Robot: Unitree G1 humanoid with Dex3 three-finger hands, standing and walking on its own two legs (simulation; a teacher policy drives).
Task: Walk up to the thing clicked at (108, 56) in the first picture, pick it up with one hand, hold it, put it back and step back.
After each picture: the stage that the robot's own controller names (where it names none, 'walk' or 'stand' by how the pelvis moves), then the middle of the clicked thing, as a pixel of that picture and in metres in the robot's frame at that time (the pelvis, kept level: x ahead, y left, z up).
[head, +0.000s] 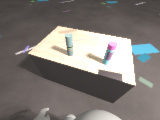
stand; (108, 54) +0.63 -0.17 -0.04
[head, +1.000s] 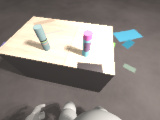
walk; (86, 45) +0.61 +0.06 -0.01
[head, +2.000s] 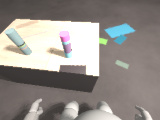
stand; (66, 46) +0.55 +0.21 +0.01
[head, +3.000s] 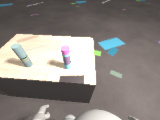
stand; (66, 58) +0.53 +0.21 -0.04
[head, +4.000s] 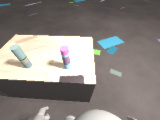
stand; (66, 58) +0.53 +0.22 -0.05
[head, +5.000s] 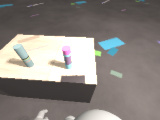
stand; (67, 58) +0.54 +0.21 -0.05
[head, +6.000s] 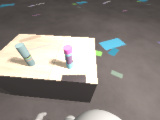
stand; (68, 58) +0.55 +0.20 -0.05
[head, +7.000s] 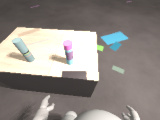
rise first; (69, 53) +0.55 +0.20 -0.04
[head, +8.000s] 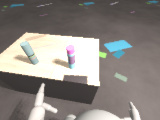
go down; (71, 58) +0.54 +0.20 -0.04
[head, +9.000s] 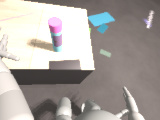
go down; (56, 38) +0.55 +0.19 +0.03
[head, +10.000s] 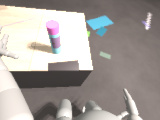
approach; (55, 40) +0.56 +0.19 +0.04
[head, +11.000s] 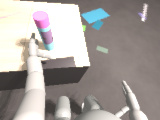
close in; (46, 34) +0.56 +0.21 +0.07
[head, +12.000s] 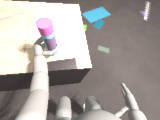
lift; (49, 40) +0.51 +0.19 +0.07
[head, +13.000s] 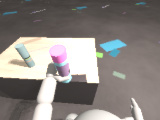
lift; (62, 67) +0.29 +0.16 +0.18
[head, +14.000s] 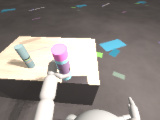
hold; (63, 65) +0.31 +0.16 +0.16
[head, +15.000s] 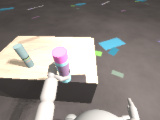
hold; (63, 67) +0.31 +0.16 +0.14
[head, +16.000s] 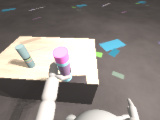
hold; (64, 67) +0.31 +0.16 +0.15
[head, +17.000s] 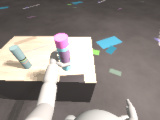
crouch; (64, 54) +0.39 +0.16 +0.16
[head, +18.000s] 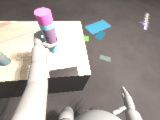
lower; (49, 34) +0.51 +0.19 +0.16
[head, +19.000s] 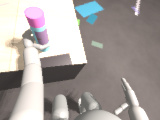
lower; (40, 34) +0.54 +0.20 +0.08
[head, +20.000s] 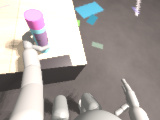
lower; (40, 36) +0.53 +0.20 +0.08
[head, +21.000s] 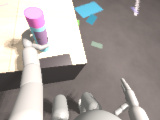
lower; (40, 34) +0.53 +0.20 +0.08
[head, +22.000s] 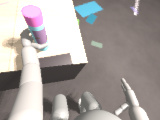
lower; (39, 33) +0.53 +0.20 +0.08
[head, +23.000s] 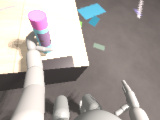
open; (43, 36) +0.53 +0.20 +0.07
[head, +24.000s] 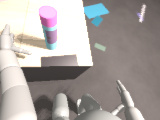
sink last; (50, 33) +0.52 +0.19 +0.07
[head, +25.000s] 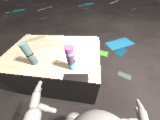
sink last; (70, 58) +0.51 +0.20 +0.01
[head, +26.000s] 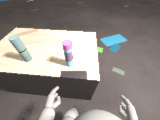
stand; (68, 54) +0.52 +0.19 +0.02
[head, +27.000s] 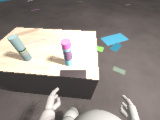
stand; (67, 53) +0.52 +0.20 +0.02
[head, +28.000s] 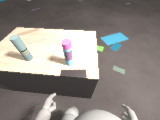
stand; (67, 53) +0.53 +0.19 +0.01
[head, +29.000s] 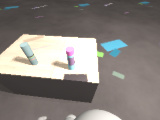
stand; (70, 59) +0.54 +0.18 -0.04
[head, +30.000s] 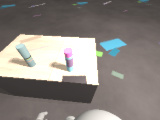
stand; (69, 61) +0.51 +0.19 -0.05
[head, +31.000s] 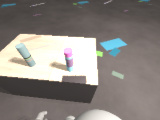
stand; (69, 60) +0.51 +0.19 -0.05
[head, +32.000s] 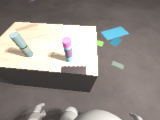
walk; (68, 51) +0.54 +0.20 -0.03
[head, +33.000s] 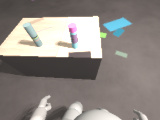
walk; (74, 37) +0.70 +0.19 -0.03
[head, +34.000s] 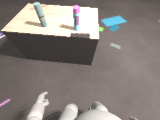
walk; (76, 19) +0.97 +0.19 -0.01
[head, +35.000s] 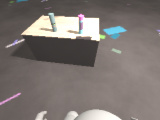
stand; (80, 25) +1.14 +0.17 -0.03
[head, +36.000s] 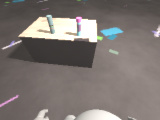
stand; (78, 27) +1.13 +0.18 -0.04
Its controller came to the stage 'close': yes
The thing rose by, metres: 0.21
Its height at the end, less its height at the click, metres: +0.00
